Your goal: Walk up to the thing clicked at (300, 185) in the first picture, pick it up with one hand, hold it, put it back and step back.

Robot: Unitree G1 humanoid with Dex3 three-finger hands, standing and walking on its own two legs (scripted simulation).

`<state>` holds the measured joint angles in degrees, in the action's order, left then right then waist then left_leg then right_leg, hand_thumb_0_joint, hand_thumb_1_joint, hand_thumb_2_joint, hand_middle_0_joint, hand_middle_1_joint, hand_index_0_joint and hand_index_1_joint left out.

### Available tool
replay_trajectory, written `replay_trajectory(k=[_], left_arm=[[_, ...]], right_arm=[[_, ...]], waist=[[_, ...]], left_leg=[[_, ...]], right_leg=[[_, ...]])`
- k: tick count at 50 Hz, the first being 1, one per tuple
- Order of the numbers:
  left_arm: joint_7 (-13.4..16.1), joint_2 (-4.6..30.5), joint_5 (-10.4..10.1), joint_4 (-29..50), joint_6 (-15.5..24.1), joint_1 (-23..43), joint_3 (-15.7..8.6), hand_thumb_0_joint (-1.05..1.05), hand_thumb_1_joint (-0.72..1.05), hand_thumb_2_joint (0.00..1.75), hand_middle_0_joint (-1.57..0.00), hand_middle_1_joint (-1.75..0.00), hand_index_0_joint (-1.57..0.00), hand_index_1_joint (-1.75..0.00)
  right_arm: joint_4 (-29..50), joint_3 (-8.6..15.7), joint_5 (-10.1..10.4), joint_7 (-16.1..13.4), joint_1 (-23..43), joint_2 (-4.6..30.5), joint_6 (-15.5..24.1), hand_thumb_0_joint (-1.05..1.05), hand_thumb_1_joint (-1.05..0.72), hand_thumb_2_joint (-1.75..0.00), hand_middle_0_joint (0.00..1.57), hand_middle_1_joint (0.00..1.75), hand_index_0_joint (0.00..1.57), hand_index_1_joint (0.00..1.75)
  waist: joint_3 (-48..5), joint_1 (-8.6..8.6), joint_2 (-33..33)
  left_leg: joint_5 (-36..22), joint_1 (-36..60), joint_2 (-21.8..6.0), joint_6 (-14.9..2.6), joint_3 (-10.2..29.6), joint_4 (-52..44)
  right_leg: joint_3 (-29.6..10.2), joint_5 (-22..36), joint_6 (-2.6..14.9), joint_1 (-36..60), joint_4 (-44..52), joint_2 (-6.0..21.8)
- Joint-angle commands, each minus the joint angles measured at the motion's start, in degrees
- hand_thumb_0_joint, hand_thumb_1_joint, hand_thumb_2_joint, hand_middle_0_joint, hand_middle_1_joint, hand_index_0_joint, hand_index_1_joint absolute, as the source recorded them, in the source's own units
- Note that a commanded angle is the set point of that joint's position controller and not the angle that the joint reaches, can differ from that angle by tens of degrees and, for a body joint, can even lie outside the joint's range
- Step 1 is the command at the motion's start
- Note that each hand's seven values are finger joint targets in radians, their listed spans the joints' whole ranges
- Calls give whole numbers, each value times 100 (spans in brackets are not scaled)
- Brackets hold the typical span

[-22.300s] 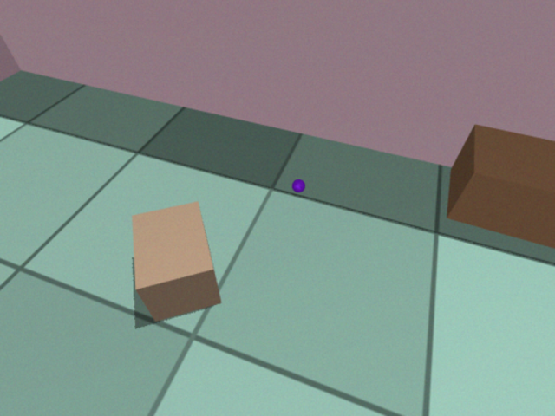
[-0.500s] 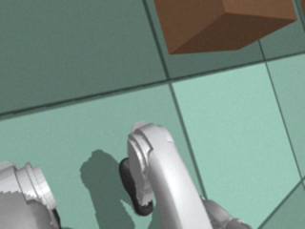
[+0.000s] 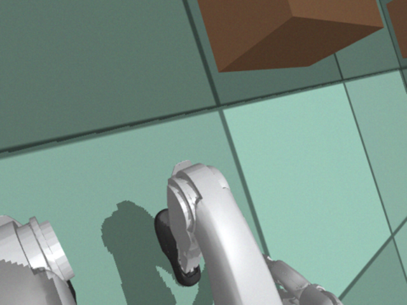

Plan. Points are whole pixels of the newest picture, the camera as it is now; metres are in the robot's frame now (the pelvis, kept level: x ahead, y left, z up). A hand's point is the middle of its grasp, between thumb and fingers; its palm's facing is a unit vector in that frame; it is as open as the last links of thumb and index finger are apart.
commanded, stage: close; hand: left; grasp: from above
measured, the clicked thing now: out of the picture +0.43 +0.36 -0.27
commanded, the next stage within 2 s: settle in 1.14 s
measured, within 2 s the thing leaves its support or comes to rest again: leaves its support in 1.56 s
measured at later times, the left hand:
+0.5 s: hand out of the picture +0.42 +0.35 -0.25, palm faces -0.41 -0.19 -0.89, open 10.0 cm
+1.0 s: hand out of the picture +0.42 +0.35 -0.25, palm faces -0.41 -0.20 -0.89, open 8.1 cm
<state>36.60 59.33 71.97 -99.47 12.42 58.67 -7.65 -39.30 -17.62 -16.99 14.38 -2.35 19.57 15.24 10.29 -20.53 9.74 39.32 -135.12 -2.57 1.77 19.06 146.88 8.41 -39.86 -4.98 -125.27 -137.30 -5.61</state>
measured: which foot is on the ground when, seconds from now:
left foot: down 0.00-1.00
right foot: down 0.00-1.00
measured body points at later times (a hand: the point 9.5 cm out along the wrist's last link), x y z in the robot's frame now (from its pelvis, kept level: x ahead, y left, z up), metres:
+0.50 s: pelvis +0.00 +0.00 +0.00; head +0.26 +0.14 +0.33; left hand +0.44 +0.36 -0.20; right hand +0.08 -0.25 -0.06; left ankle +0.07 +0.14 -0.27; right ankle +0.11 -0.13 -0.26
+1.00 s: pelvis +0.00 +0.00 +0.00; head +0.26 +0.14 +0.33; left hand +0.44 +0.36 -0.20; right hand +0.08 -0.25 -0.05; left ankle +0.07 +0.14 -0.27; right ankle +0.11 -0.13 -0.26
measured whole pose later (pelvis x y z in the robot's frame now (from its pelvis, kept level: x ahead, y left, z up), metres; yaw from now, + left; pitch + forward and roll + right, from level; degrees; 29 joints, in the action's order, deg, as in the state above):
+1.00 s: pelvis +0.00 +0.00 +0.00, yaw +0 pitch +25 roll -15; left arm 35.5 59.8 70.4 -98.8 13.0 58.0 -7.3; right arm -38.9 -18.1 -16.8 14.2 -2.9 20.4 15.8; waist 11.4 -20.6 9.9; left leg 39.0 -134.5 -2.7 2.0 19.1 146.5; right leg 8.5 -39.2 -5.1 -125.0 -137.0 -5.6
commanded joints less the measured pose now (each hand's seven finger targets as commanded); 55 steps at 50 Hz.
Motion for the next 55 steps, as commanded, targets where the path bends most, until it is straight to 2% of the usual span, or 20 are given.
replay_trajectory(k=[1, 4, 11, 12, 13, 18, 21, 25, 27, 29, 30, 33, 34, 35, 37, 41, 47, 53, 54, 55], left_arm=[[123, 1430, -63, 590, -34, 1226, -60, 0, -14, 67, -32, -83, -35, -80], [63, 1356, -167, 613, -17, 1242, -46, 0, -8, 63, -36, -81, -39, -77], [-50, 1345, -210, 809, 101, 1160, -37, 0, 0, 58, -42, -76, -46, -72], [-23, 1451, -206, 855, 133, 1085, -136, 0, 1, 58, -42, -77, -46, -72], [-39, 1346, -210, 853, 172, 1202, -38, 0, 2, 58, -44, -75, -47, -71], [38, 1280, -130, 730, 230, 1102, -2, 0, 12, 53, -50, -72, -54, -67], [111, 1423, -38, 736, 237, 1117, -46, 0, 16, 50, -53, -70, -58, -65], [151, 1361, -60, 681, 177, 1141, 36, 0, 24, 48, -60, -66, -64, -61], [222, 1439, -106, 724, 156, 1142, -85, 0, 29, 46, -64, -63, -69, -58], [210, 1291, -76, 821, 142, 1188, 68, 0, 33, 43, -67, -62, -72, -56], [224, 1488, -88, 603, 96, 1042, -70, 0, 36, 42, -68, -62, -73, -57], [212, 1466, -127, 673, 73, 1108, -100, 0, 40, 39, -71, -58, -76, -53], [197, 1367, -135, 777, 80, 1229, -6, 0, 40, 37, -72, -56, -77, -51], [222, 1462, -174, 686, 67, 1157, -120, 0, 42, 39, -74, -57, -79, -52], [158, 1262, -158, 701, 54, 1209, 90, 0, 47, 40, -78, -57, -82, -52], [163, 1528, -172, 677, 56, 1165, -84, 0, 57, 39, -85, -56, -90, -51], [111, 1364, -201, 680, 74, 1200, 71, 0, 67, 39, -94, -54, -99, -48], [110, 1436, -164, 573, 93, 1113, -17, 0, 79, 40, -103, -53, -108, -48], [99, 1328, -190, 644, 95, 1104, 68, 0, 79, 40, -103, -53, -108, -48], [108, 1445, -207, 576, 83, 1078, -20, 0, 81, 42, -105, -52, -109, -48]], right_arm=[[-80, 547, 62, -24, -1018, 1963, 11, 0, -89, -90, 20, 30, 20, 30], [-62, 543, 77, -17, -1022, 1922, 25, 0, -89, -90, 20, 30, 20, 30], [-82, 471, 81, -5, -1047, 1825, -37, 0, -89, -90, 20, 30, 20, 30], [-85, 492, 68, -18, -1069, 1879, -76, 0, -89, -90, 20, 30, 20, 30], [-95, 486, 74, -12, -1059, 1867, -71, 0, -89, -90, 20, 30, 20, 30], [-82, 510, 64, -20, -1007, 1895, -84, 0, -89, -90, 20, 30, 20, 30], [-30, 492, 39, -34, -1013, 1942, -109, 0, -89, -90, 20, 30, 20, 30], [-27, 489, 33, -47, -938, 1927, -45, 0, -89, -90, 20, 30, 20, 30], [-46, 495, 30, -69, -1008, 1976, -55, 0, -89, -90, 20, 30, 20, 30], [-14, 495, 25, -47, -961, 1941, -8, 0, -89, -90, 20, 30, 20, 30], [-58, 478, 35, -55, -939, 1960, 6, 0, -89, -90, 20, 30, 20, 30], [-72, 516, 57, -54, -980, 1977, 20, 0, -89, -90, 20, 30, 20, 30], [-34, 521, 56, -39, -986, 1980, 42, 0, -89, -90, 20, 30, 20, 30], [-108, 513, 59, -52, -954, 1955, 31, 0, -89, -90, 20, 30, 20, 30], [-13, 520, 76, -43, -936, 1980, 60, 0, -89, -90, 20, 30, 20, 30], [-83, 499, 84, -45, -1015, 1989, 52, 0, -89, -90, 20, 30, 20, 30], [-7, 488, 65, -62, -1008, 1999, 45, 0, -89, -90, 20, 30, 20, 30], [-26, 462, 56, -58, -1046, 1973, 3, 0, -89, -90, 20, 30, 20, 30], [29, 484, 52, -71, -979, 1993, 3, 0, -89, -90, 20, 30, 20, 30], [0, 472, 74, -82, -994, 1994, -1, 0, -89, -90, 20, 30, 20, 30]], waist=[[-3474, -271, -3246], [-3408, -296, -3246], [-3496, -257, -3194], [-3577, -217, -3219], [-3497, -284, -3199], [-3409, -244, -3218], [-3448, -247, -3273], [-3356, -284, -3103], [-3514, -271, -3073], [-3490, -270, -3237], [-3391, -243, -3160], [-3384, -269, -3099], [-3377, -304, -3167], [-3412, -252, -3083], [-3399, -304, -3100], [-3406, -274, -3088], [-3343, -310, -3080], [-3328, -284, -3071], [-3399, -291, -3056], [-3377, -285, -2999]], left_leg=[[-1137, 3089, -221, -137, -858, -1403], [-1064, 3022, -215, -143, -877, -1427], [-1138, 3008, -220, -153, -871, -1357], [-1166, 2980, -223, -156, -863, -1418], [-1123, 2963, -210, -153, -848, -1368], [-1141, 3063, -218, -125, -833, -1411], [-1101, 3056, -230, -137, -854, -1452], [-927, 2932, -212, -168, -911, -1358], [-995, 2998, -232, -159, -862, -1451], [-1027, 3119, -232, -126, -854, -1445], [-952, 3053, -238, -133, -872, -1412], [-973, 2980, -225, -149, -883, -1415], [-985, 2975, -221, -150, -880, -1401], [-951, 2986, -240, -134, -849, -1439], [-957, 2960, -223, -143, -873, -1394], [-1069, 2933, -227, -158, -876, -1377], [-945, 2903, -215, -165, -891, -1410], [-948, 2946, -216, -144, -856, -1463], [-956, 2924, -215, -160, -877, -1451], [-959, 2924, -219, -166, -881, -1415]], right_leg=[[884, 1593, 523, 1582, 1086, -123], [879, 1563, 520, 1634, 1138, -118], [895, 1626, 501, 1718, 1136, -119], [884, 1639, 511, 1790, 1198, -150], [903, 1607, 514, 1686, 1114, -110], [932, 1593, 522, 1598, 1096, -126], [918, 1576, 528, 1693, 1165, -154], [854, 1468, 501, 1668, 1207, -137], [887, 1521, 510, 1772, 1267, -168], [911, 1529, 515, 1674, 1170, -147], [902, 1491, 509, 1687, 1156, -129], [870, 1483, 503, 1689, 1211, -132], [876, 1497, 504, 1665, 1200, -124], [878, 1451, 510, 1698, 1216, -127], [879, 1487, 506, 1649, 1179, -120], [871, 1573, 496, 1742, 1175, -123], [862, 1471, 503, 1706, 1237, -129], [896, 1464, 513, 1692, 1199, -120], [873, 1490, 504, 1752, 1270, -147], [866, 1508, 491, 1755, 1261, -129]])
